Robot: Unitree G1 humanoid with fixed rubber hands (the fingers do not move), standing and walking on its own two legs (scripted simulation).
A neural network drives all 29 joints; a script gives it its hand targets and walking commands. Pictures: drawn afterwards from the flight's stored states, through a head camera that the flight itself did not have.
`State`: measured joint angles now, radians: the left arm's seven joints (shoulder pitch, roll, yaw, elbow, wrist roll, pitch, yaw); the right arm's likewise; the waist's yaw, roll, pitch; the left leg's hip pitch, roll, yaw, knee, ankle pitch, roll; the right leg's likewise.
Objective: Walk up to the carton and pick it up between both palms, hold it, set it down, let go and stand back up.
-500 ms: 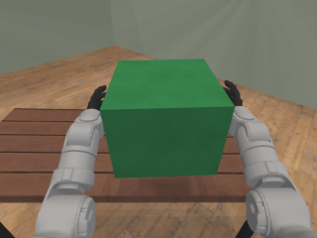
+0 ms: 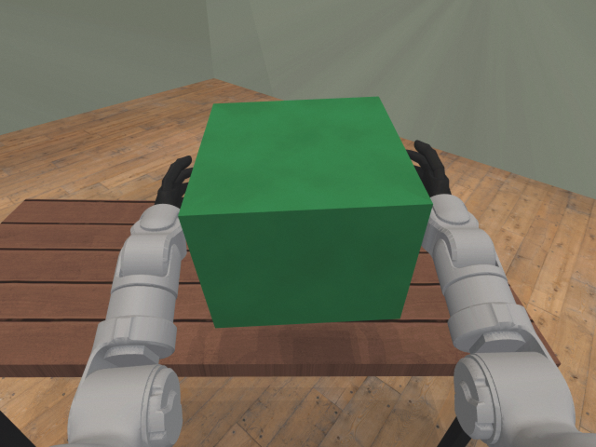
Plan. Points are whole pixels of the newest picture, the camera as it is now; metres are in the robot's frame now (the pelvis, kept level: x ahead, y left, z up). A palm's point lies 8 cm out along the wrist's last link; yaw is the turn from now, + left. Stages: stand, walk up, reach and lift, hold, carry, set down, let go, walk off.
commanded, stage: set down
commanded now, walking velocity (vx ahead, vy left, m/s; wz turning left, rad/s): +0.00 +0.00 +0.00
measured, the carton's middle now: (301, 205) +0.42 +0.01 +0.17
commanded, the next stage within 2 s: none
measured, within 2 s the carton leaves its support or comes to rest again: neither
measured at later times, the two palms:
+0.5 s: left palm (192, 219) +0.41 +0.17 +0.14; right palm (424, 228) +0.40 -0.18 +0.14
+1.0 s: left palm (194, 238) +0.41 +0.17 +0.10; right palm (420, 239) +0.40 -0.18 +0.12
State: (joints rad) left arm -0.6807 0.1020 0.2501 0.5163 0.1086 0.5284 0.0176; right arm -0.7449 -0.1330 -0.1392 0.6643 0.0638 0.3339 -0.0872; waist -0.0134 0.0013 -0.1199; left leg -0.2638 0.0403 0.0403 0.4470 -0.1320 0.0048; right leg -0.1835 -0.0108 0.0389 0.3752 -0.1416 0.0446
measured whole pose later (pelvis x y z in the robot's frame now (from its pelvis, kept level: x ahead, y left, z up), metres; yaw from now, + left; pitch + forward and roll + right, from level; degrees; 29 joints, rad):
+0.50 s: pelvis +0.03 +0.00 +0.00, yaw +0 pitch -2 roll -1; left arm -0.62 0.08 0.22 0.58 0.12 0.34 0.01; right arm -0.57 -0.10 -0.14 0.66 0.13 0.10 -0.12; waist -0.01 0.00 -0.06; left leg -0.23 0.04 0.04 0.43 -0.17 0.00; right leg -0.14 -0.01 0.04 0.35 -0.17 0.04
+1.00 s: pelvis +0.03 +0.00 +0.00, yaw +0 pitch -2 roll -1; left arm -0.61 0.08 0.23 0.74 0.12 0.15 0.00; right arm -0.54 -0.09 -0.14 0.68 -0.03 0.02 -0.12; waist -0.01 0.00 -0.01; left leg -0.22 0.04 0.04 0.43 -0.17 0.00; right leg -0.13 -0.01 0.04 0.34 -0.17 0.04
